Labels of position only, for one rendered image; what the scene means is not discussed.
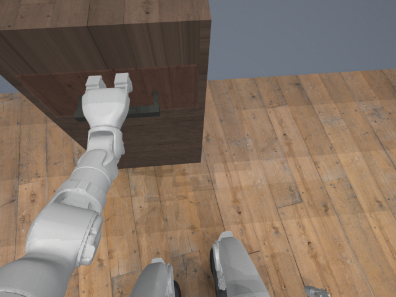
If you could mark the cabinet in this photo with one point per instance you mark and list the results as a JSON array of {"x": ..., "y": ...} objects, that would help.
[{"x": 49, "y": 36}]

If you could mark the drawer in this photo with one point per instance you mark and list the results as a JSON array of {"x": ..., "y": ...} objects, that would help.
[{"x": 176, "y": 85}]

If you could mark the left robot upper arm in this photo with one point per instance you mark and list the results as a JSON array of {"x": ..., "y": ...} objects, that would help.
[{"x": 65, "y": 237}]

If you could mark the robot left forearm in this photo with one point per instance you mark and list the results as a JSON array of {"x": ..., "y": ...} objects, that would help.
[{"x": 92, "y": 178}]

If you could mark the handle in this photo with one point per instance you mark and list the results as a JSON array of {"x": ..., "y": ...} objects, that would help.
[{"x": 134, "y": 111}]

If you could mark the right robot shin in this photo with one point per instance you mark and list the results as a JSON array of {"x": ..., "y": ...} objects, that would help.
[{"x": 220, "y": 276}]

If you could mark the right robot foot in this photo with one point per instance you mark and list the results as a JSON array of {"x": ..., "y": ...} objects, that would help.
[{"x": 219, "y": 293}]

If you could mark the robot left hand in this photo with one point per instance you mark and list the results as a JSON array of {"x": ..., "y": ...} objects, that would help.
[{"x": 104, "y": 106}]

